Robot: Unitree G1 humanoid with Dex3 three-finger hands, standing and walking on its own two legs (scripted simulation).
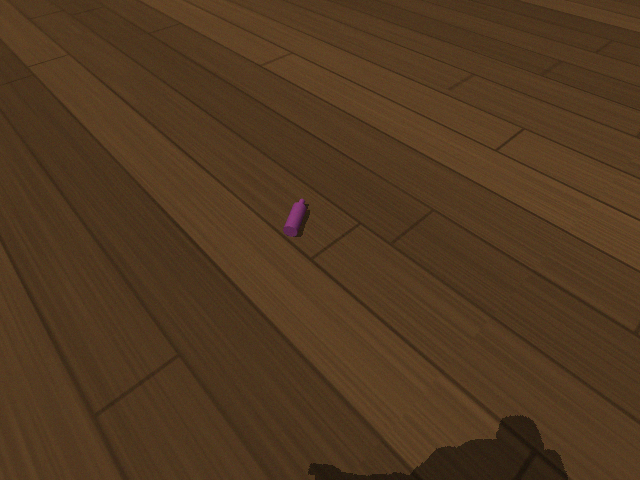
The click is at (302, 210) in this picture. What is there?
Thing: lying bottle
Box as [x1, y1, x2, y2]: [283, 199, 305, 236]
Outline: 303,199 300,199 292,206 283,228 283,231 287,235 293,236 297,232 305,211
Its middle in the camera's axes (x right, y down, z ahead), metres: -0.11 -0.11 +1.72
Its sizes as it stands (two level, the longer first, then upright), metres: 0.194 0.063 0.063
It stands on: the floor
